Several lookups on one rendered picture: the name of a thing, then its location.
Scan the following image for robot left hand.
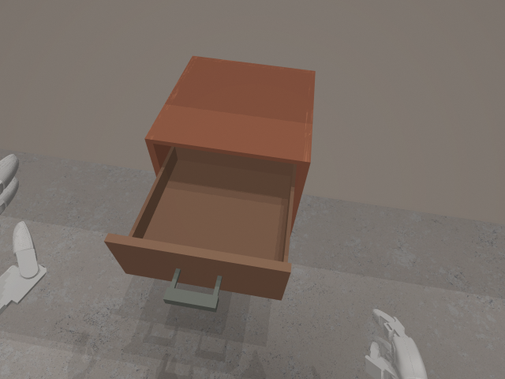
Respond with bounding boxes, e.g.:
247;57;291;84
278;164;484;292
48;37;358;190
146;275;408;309
0;154;47;314

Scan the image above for drawer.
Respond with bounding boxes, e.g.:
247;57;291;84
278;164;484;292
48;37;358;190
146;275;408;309
104;146;297;301

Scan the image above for handle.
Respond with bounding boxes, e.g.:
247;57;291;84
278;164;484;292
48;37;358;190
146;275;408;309
163;268;223;312

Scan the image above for robot right hand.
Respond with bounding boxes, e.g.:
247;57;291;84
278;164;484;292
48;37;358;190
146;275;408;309
365;309;428;379

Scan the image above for cabinet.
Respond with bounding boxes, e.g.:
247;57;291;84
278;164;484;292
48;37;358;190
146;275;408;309
145;56;316;235

